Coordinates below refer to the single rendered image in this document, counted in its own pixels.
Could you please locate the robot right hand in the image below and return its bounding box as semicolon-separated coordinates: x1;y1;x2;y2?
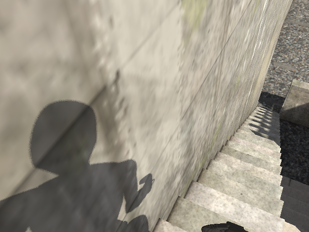
201;221;248;232

